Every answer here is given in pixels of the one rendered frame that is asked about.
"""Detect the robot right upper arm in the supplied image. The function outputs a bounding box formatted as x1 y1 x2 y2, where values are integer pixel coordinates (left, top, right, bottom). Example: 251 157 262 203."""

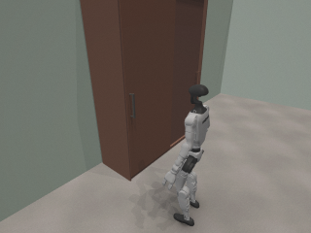
203 105 210 128

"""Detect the wardrobe door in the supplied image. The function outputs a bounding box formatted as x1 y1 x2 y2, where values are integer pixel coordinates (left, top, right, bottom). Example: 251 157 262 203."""
170 0 204 145
119 0 176 177

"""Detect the robot torso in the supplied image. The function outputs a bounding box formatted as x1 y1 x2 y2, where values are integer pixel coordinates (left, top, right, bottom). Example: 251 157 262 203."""
186 109 209 164

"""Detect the robot left upper arm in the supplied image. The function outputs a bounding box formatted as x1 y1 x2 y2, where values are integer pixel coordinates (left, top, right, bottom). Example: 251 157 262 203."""
184 114 197 151

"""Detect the left robot hand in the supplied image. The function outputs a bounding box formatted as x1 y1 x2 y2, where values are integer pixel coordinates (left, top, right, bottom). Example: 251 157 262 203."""
162 171 177 191

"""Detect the robot left forearm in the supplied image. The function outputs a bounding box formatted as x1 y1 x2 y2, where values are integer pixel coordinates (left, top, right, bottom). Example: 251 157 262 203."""
170 143 190 175

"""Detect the robot right foot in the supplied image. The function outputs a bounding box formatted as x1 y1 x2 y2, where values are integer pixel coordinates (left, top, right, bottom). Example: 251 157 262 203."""
190 199 199 209

